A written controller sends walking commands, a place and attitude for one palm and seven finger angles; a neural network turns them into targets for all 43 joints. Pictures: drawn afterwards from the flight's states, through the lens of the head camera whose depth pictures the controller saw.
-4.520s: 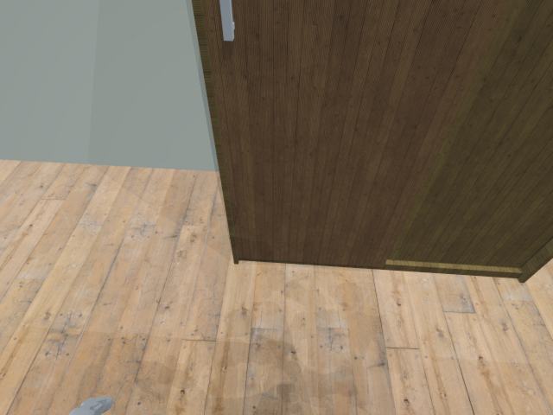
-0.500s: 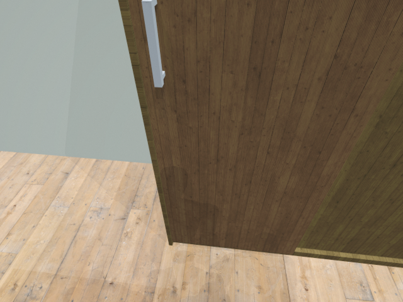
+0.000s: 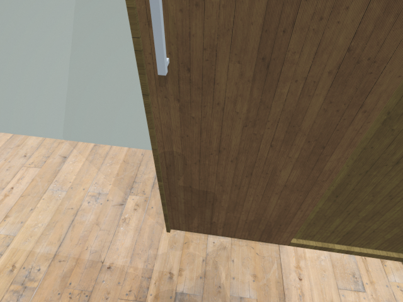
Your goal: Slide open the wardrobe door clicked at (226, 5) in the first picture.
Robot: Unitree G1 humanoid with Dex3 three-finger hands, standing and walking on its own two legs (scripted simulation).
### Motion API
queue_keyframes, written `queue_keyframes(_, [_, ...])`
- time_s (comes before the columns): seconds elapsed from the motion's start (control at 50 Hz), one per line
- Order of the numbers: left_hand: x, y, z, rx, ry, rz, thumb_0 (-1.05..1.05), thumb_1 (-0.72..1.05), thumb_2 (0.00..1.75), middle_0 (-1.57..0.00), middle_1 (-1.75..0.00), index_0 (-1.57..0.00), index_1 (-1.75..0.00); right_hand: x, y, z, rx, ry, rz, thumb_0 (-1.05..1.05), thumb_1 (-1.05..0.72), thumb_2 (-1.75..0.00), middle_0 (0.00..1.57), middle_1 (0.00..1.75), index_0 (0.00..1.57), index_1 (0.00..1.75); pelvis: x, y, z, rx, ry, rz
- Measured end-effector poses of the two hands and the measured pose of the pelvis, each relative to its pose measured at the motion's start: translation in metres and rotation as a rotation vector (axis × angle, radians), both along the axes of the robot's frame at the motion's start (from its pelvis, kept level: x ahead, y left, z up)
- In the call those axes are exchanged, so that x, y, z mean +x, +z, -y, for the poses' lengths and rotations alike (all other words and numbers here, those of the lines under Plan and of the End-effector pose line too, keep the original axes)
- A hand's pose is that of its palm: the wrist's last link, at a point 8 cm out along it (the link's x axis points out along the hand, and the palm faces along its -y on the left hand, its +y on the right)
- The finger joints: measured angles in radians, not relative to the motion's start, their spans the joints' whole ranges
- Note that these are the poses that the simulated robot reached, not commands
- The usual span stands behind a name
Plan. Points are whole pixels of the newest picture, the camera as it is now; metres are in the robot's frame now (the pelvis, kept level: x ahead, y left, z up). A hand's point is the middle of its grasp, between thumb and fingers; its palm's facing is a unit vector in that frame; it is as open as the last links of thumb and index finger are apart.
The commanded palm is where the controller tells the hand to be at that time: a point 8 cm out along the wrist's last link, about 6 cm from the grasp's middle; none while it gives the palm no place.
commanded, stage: look again from close up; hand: left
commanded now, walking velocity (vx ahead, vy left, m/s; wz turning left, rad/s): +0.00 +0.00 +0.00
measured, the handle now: (161, 29) +0.58 +0.12 +0.28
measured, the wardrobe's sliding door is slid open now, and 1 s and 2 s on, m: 0.00 0.00 0.00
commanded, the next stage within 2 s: shuffle to correct the standing spot in 1.62 s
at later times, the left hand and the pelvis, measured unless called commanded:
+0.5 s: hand out of the picture +0.01 +0.16 -0.17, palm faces +0.05 -0.98 -0.18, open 7.4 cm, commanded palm none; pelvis +0.01 +0.00 +0.00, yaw +0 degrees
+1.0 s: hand out of the picture +0.01 +0.15 -0.17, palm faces +0.05 -0.98 -0.17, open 7.4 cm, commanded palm none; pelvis +0.02 -0.01 +0.00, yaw +0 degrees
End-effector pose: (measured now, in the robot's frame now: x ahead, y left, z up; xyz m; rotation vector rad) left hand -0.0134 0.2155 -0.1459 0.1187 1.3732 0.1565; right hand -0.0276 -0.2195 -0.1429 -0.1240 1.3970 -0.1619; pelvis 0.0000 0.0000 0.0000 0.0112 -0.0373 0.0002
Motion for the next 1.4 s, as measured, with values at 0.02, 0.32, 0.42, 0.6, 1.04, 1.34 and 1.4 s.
queue_keyframes(0.02, [0.001, 0.0, 0.0, -0.001, 0.0, 0.001, 0.01, 0.9, 0.9, -0.2, -0.3, -0.2, -0.3, 0.001, 0.0, -0.001, 0.001, 0.001, 0.0, 0.0, -0.91, -0.9, 0.19, 0.3, 0.19, 0.3, 0.001, 0.0, 0.0, 0.0, 0.0, 0.001])
queue_keyframes(0.32, [0.016, 0.003, 0.005, 0.003, -0.001, 0.019, 0.01, 0.91, 0.9, -0.2, -0.3, -0.2, -0.3, 0.026, -0.001, -0.012, 0.036, 0.013, 0.032, 0.0, -0.91, -0.9, 0.2, 0.3, 0.19, 0.3, 0.009, 0.003, 0.003, -0.002, 0.001, 0.003])
queue_keyframes(0.42, [0.017, 0.004, 0.005, 0.001, 0.002, 0.015, 0.01, 0.91, 0.9, -0.2, -0.3, -0.19, -0.3, 0.027, 0.0, -0.011, 0.034, 0.012, 0.024, 0.0, -0.92, -0.9, 0.2, 0.3, 0.19, 0.3, 0.011, 0.004, 0.003, -0.003, 0.001, 0.002])
queue_keyframes(0.6, [0.018, 0.005, 0.007, -0.001, 0.005, 0.008, 0.01, 0.91, 0.9, -0.2, -0.3, -0.19, -0.3, 0.026, 0.0, -0.009, 0.031, 0.01, 0.008, 0.0, -0.91, -0.9, 0.2, 0.3, 0.19, 0.3, 0.014, 0.004, 0.003, -0.002, 0.002, 0.005])
queue_keyframes(1.04, [0.019, 0.005, 0.013, -0.002, 0.01, 0.004, 0.01, 0.9, 0.9, -0.2, -0.3, -0.19, -0.3, 0.026, 0.0, -0.006, 0.036, 0.01, 0.0, 0.0, -0.91, -0.9, 0.2, 0.3, 0.19, 0.3, 0.017, 0.005, 0.009, -0.001, 0.002, 0.005])
queue_keyframes(1.34, [0.02, 0.004, 0.014, -0.003, 0.014, -0.002, 0.01, 0.9, 0.9, -0.2, -0.3, -0.19, -0.3, 0.023, 0.001, -0.002, 0.031, 0.011, -0.021, 0.0, -0.91, -0.9, 0.2, 0.3, 0.19, 0.3, 0.019, 0.005, 0.011, -0.002, 0.004, -0.001])
queue_keyframes(1.4, [0.021, 0.004, 0.014, -0.002, 0.014, -0.003, 0.01, 0.9, 0.9, -0.2, -0.3, -0.19, -0.3, 0.024, 0.001, -0.002, 0.03, 0.012, -0.022, 0.0, -0.91, -0.9, 0.2, 0.3, 0.19, 0.3, 0.02, 0.005, 0.011, -0.002, 0.004, -0.002])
